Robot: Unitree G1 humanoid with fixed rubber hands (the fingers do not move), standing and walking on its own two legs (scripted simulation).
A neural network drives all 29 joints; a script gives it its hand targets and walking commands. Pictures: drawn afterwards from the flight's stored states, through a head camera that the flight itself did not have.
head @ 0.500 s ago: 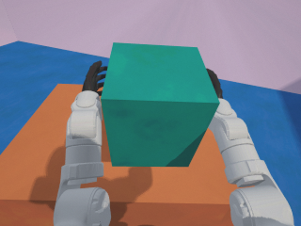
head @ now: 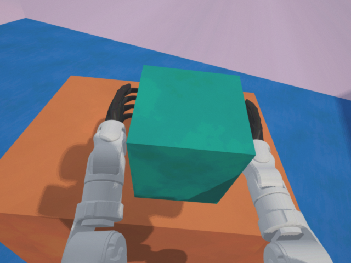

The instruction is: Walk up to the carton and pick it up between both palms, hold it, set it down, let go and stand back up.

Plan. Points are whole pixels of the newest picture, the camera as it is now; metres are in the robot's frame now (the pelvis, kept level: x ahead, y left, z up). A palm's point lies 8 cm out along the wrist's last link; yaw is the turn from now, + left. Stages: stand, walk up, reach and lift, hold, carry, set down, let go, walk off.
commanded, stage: set down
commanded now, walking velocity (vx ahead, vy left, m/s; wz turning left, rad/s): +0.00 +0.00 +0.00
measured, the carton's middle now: (183, 140) +0.38 -0.01 +0.11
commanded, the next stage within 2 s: none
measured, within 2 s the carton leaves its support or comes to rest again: neither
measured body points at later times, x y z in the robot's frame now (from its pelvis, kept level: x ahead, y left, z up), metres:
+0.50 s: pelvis +0.01 +0.01 +0.00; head +0.00 +0.05 +0.45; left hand +0.41 +0.15 +0.14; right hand +0.38 -0.16 +0.13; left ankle +0.01 +0.12 -0.75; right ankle +0.00 -0.11 -0.75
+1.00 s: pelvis +0.01 +0.00 +0.00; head +0.01 +0.02 +0.45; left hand +0.42 +0.12 +0.10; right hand +0.39 -0.18 +0.10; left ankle +0.01 +0.12 -0.75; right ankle +0.00 -0.11 -0.75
